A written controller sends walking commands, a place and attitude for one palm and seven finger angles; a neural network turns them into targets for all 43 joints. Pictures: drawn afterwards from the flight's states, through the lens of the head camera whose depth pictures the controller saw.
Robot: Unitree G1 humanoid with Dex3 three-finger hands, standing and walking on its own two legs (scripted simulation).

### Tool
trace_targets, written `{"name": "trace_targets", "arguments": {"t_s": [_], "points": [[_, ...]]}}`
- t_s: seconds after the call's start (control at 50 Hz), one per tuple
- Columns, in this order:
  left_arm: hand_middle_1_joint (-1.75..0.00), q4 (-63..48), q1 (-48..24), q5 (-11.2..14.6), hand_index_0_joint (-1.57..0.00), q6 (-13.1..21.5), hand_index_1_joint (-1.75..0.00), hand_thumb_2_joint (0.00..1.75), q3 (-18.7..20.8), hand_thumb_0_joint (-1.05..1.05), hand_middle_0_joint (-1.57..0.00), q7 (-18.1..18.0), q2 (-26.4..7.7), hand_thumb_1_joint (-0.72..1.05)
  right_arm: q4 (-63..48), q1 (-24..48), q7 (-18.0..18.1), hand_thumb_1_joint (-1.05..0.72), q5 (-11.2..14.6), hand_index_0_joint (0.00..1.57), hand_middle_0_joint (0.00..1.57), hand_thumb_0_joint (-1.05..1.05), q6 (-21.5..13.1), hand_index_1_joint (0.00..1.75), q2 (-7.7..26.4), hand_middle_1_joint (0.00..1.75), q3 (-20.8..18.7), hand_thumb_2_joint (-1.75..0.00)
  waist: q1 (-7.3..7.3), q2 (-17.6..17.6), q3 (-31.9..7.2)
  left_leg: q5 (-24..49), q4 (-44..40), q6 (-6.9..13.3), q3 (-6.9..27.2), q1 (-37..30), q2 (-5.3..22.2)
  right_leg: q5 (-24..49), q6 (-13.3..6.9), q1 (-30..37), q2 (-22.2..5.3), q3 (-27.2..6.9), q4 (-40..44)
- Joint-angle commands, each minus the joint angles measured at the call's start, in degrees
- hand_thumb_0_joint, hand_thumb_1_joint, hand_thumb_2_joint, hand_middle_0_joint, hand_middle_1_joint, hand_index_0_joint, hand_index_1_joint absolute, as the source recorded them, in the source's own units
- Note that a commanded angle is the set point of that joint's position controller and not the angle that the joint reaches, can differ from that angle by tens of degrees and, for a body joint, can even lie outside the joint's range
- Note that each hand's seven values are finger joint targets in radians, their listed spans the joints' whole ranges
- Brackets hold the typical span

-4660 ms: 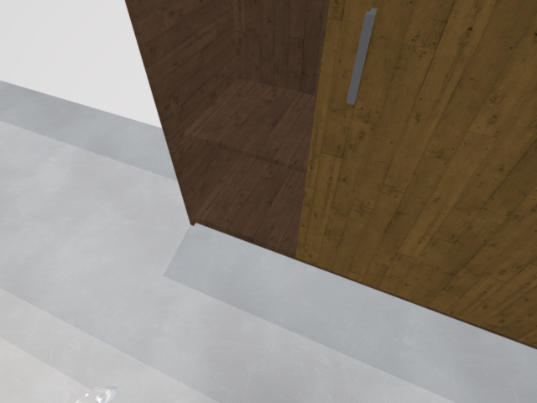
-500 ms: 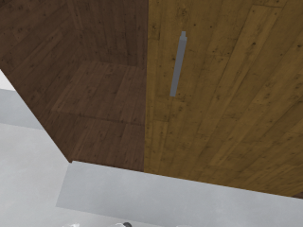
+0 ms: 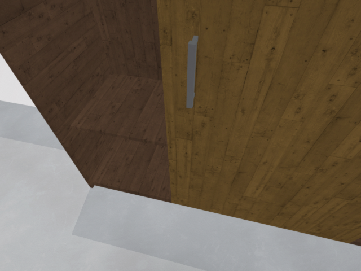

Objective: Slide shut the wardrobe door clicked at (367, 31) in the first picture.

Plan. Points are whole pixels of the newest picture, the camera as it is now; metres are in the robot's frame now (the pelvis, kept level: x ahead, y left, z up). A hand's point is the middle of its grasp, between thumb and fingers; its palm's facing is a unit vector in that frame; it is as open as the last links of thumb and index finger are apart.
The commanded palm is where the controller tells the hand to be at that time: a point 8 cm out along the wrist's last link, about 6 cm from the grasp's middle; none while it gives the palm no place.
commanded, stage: come to a stop and stand still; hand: right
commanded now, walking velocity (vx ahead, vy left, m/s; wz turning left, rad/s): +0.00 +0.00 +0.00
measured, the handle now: (192, 74) +0.54 +0.01 +0.16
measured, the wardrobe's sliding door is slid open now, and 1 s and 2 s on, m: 0.51 0.51 0.51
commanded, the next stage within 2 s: look again from close up in 0.68 s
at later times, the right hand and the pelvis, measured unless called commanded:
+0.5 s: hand out of the picture -0.10 -0.13 -0.17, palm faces +0.06 +0.99 -0.15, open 7.3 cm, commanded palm none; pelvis -0.05 +0.01 +0.01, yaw +0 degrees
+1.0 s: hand out of the picture -0.04 -0.13 -0.17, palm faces +0.03 +0.98 -0.21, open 7.3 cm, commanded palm none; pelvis -0.03 +0.04 +0.00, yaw -1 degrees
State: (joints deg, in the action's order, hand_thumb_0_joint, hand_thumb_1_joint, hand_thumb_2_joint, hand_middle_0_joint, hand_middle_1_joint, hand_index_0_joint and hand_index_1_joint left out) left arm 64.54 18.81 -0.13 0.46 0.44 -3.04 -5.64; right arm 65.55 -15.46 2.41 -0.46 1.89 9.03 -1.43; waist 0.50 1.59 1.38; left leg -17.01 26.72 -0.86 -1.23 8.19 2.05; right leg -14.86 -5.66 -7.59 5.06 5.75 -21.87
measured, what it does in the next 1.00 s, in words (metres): stands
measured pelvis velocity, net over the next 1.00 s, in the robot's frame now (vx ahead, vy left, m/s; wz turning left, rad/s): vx -0.03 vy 0.04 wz -0.01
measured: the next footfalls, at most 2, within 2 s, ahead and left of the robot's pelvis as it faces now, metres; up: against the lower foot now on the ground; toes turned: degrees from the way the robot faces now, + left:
none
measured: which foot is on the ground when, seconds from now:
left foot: down 0.00-1.00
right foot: down 0.00-1.00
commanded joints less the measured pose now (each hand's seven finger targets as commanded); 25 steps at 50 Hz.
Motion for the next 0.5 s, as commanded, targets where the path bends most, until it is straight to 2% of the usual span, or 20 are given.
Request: {"name": "trace_targets", "arguments": {"t_s": [0.0, 0.02, 0.04, 0.06, 0.1, 0.12, 0.14, 0.22, 0.32, 0.42, 0.48], "points": [[-0.3, 0.1, 4.1, 0.2, -0.2, 1.2, -0.3, 0.9, 0.6, 0.0, -0.2, -0.3, -5.6, 0.9, 0.0, -5.4, 0.8, -0.9, 0.3, 0.2, 0.2, 0.0, -1.9, 0.3, 3.1, 0.3, 0.3, -0.9, -0.67, -1.6, -0.9, 20.0, -5.2, 2.9, 4.1, -4.2, 5.3, 25.2, 4.6, -0.5, -12.0, -10.7, 2.8], [-0.3, 0.5, 4.2, 0.1, -0.2, 1.1, -0.3, 0.9, 0.6, 0.0, -0.2, -0.1, -5.2, 0.9, 0.0, -4.9, 1.0, -0.9, 0.2, 0.2, 0.2, 0.0, -1.9, 0.3, 2.7, 0.3, 0.5, -0.9, -0.73, -0.5, 0.1, 18.8, -5.1, 3.1, 3.7, -4.0, 5.6, 22.7, 4.4, -1.6, -11.6, -10.9, 3.8], [-0.3, 1.1, 4.3, -0.2, -0.2, 0.9, -0.3, 0.9, 0.4, 0.0, -0.2, -0.1, -5.5, 0.9, 0.0, -4.5, 1.0, -0.9, 0.2, 0.2, 0.2, 0.0, -2.1, 0.3, 2.3, 0.3, 0.5, -0.9, -0.6, 3.4, 1.9, 18.0, -5.0, 3.3, 4.4, -2.4, 4.9, 20.6, 4.1, -1.6, -11.3, -10.5, 4.1], [-0.3, 1.5, 4.5, -0.3, -0.2, 1.0, -0.3, 0.9, 0.4, 0.0, -0.2, 0.0, -5.9, 0.9, 0.1, -4.3, 0.9, -0.9, 0.3, 0.2, 0.2, 0.0, -2.2, 0.3, 1.9, 0.3, 0.6, -0.9, -0.57, 4.6, 2.7, 15.9, -5.5, 3.1, 4.3, -0.8, 4.7, 18.5, 3.8, -0.6, -11.5, -9.9, 4.6], [-0.3, 2.0, 5.0, -0.3, -0.2, 1.0, -0.3, 0.9, 0.3, 0.0, -0.2, 0.1, -5.9, 0.9, -0.1, -3.9, 0.8, -0.9, 0.3, 0.2, 0.2, 0.0, -2.0, 0.3, 1.7, 0.3, 0.8, -0.9, -0.41, 3.3, 3.9, 10.1, -6.6, 2.6, 4.4, 1.3, 4.2, 13.2, 3.5, -0.4, -11.6, -10.2, 6.3], [-0.3, 2.3, 4.9, -0.3, -0.2, 0.9, -0.3, 0.9, 0.2, 0.0, -0.2, 0.3, -5.8, 0.9, -0.3, -3.7, 0.8, -0.9, 0.2, 0.2, 0.2, 0.0, -1.8, 0.3, 1.7, 0.3, 0.8, -0.9, -0.68, 1.2, 5.3, 7.5, -6.9, 2.4, 4.0, 1.7, 4.0, 9.0, 3.4, -2.0, -11.5, -10.3, 7.0], [-0.3, 2.4, 4.6, -0.4, -0.2, 0.7, -0.3, 0.9, 0.2, 0.0, -0.2, 0.4, -5.7, 0.9, -0.3, -3.8, 0.7, -0.9, 0.2, 0.2, 0.2, 0.0, -1.7, 0.3, 1.9, 0.3, 0.8, -0.9, -0.59, 0.7, 6.6, 5.9, -6.9, 2.4, 4.0, 2.7, 3.7, 4.5, 3.6, -3.0, -11.4, -10.7, 8.5], [-0.3, 2.2, 4.2, -0.4, -0.2, 0.4, -0.3, 0.9, 0.4, 0.0, -0.2, 0.6, -6.2, 0.9, -0.7, -4.6, 0.6, -0.9, -0.1, 0.2, 0.2, 0.0, -1.5, 0.3, 2.1, 0.3, 0.7, -0.9, -0.96, -1.3, 8.0, 4.0, -6.6, 2.3, 3.5, 2.7, 3.2, -4.9, 3.4, -6.5, -12.0, -12.4, 11.4], [-0.3, 1.8, 4.1, -0.3, -0.2, 0.3, -0.3, 0.9, 0.5, 0.0, -0.2, 0.7, -6.2, 0.9, -0.4, -6.2, 0.4, -0.9, -0.3, 0.2, 0.2, 0.0, -1.8, 0.3, 2.0, 0.3, 0.8, -0.9, -0.9, -1.9, 6.9, 3.5, -7.2, 2.3, 3.6, 3.4, 3.1, -6.9, 3.3, -6.3, -12.0, -12.3, 11.6], [-0.3, 1.5, 4.2, -0.2, -0.2, 0.2, -0.3, 0.9, 0.5, 0.0, -0.2, 0.7, -6.2, 0.9, 0.4, -7.4, 0.3, -0.9, -0.3, 0.2, 0.2, 0.0, -2.3, 0.3, 1.4, 0.3, 1.0, -0.9, -0.29, -1.7, 4.9, 3.2, -8.0, 2.4, 4.4, 5.1, 3.2, -5.3, 3.3, -3.5, -11.7, -11.7, 10.2], [-0.3, 1.5, 4.2, -0.2, -0.2, 0.3, -0.3, 0.9, 0.5, 0.0, -0.2, 0.6, -5.9, 0.9, 0.8, -8.1, 0.3, -0.9, -0.3, 0.2, 0.2, 0.0, -2.5, 0.3, 0.8, 0.3, 1.1, -0.9, 0.01, -1.9, 5.0, 3.1, -8.4, 2.5, 5.0, 6.4, 3.3, -3.9, 3.5, -2.5, -11.4, -11.0, 9.5]]}}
